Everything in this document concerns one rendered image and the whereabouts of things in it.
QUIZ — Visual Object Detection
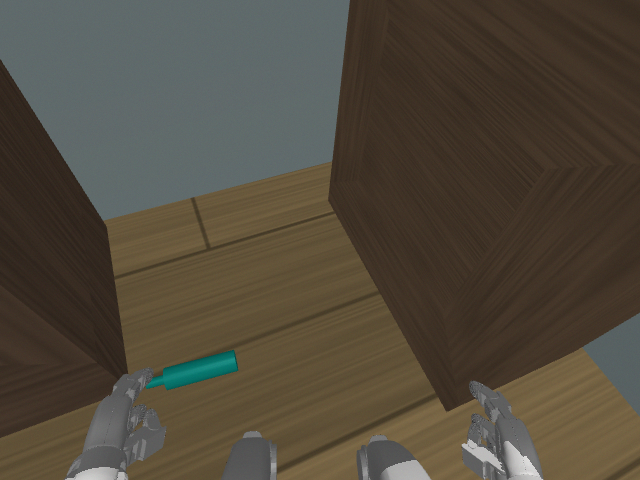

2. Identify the right robot hand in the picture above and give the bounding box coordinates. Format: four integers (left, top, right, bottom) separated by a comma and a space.
462, 380, 544, 480

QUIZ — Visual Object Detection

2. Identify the bottle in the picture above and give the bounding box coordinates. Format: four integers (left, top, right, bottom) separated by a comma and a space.
146, 350, 238, 390

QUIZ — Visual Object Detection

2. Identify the left robot hand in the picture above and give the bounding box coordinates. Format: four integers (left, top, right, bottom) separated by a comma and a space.
82, 367, 167, 467

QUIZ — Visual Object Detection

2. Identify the left robot arm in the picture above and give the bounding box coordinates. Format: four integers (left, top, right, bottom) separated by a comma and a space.
64, 446, 128, 480

